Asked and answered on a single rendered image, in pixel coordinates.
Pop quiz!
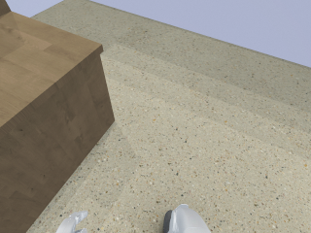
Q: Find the table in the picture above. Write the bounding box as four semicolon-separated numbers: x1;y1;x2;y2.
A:
0;0;115;233

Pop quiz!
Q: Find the robot right shin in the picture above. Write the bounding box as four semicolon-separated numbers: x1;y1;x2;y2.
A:
167;204;189;233

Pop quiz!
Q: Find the left robot hand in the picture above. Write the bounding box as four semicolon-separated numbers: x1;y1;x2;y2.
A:
55;211;88;233

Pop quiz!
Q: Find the right robot thigh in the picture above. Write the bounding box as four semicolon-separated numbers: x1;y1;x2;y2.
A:
171;207;211;233

